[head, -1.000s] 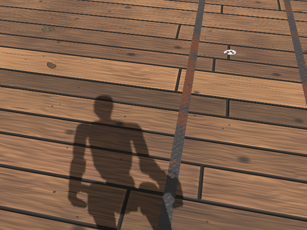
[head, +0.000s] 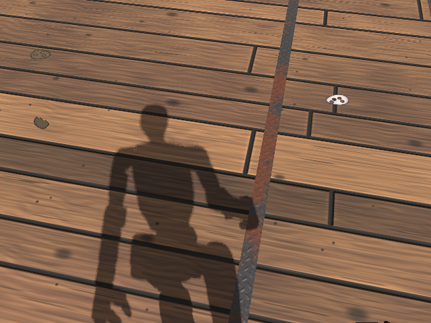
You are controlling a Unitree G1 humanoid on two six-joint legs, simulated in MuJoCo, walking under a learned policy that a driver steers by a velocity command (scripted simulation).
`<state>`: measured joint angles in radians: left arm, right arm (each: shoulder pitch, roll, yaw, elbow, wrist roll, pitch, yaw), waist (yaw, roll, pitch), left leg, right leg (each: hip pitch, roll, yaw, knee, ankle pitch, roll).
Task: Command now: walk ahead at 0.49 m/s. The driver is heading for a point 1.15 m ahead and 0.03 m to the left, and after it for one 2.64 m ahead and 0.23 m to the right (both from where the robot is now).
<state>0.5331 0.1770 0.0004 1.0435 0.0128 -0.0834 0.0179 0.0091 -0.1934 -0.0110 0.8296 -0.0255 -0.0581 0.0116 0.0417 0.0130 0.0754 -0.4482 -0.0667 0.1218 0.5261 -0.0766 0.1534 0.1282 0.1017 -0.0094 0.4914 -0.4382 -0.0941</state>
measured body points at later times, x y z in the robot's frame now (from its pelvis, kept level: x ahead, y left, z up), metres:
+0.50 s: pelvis +0.27 -0.02 +0.02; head +0.30 -0.02 +0.47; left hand +0.48 +0.18 -0.09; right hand +0.16 -0.25 -0.12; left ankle +0.12 +0.05 -0.71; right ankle +0.42 -0.13 -0.69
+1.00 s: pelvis +0.46 -0.04 +0.02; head +0.47 -0.04 +0.47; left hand +0.42 +0.18 -0.13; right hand +0.55 -0.26 -0.12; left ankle +0.52 +0.06 -0.71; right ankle +0.43 -0.11 -0.72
